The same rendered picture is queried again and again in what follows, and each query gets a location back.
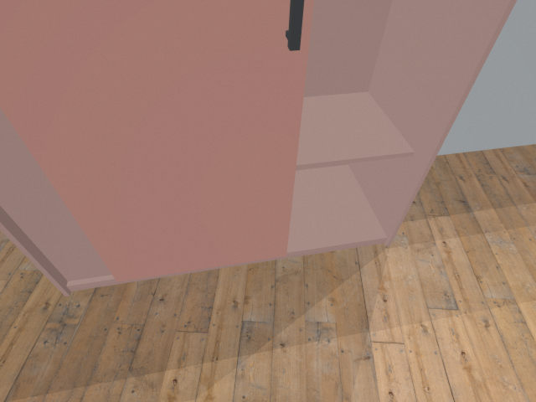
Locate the handle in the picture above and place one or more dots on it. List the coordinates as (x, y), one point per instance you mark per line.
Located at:
(294, 33)

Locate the wardrobe door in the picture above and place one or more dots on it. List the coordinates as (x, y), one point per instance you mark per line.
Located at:
(30, 199)
(169, 128)

